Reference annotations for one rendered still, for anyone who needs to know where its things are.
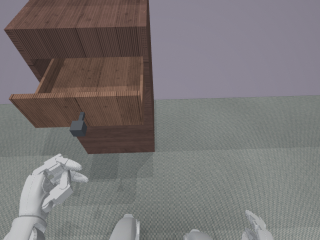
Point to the robot left shin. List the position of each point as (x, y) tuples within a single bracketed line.
[(128, 216)]

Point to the drawer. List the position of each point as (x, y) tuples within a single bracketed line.
[(109, 90)]

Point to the handle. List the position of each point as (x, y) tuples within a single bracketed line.
[(78, 127)]

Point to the cabinet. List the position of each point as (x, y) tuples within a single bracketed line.
[(58, 29)]

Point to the left robot hand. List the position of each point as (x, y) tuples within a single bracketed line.
[(34, 199)]

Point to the robot left thigh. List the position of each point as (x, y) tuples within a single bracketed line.
[(127, 228)]

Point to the right robot hand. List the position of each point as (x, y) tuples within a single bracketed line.
[(258, 226)]

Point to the robot left forearm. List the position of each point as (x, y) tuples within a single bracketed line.
[(27, 227)]

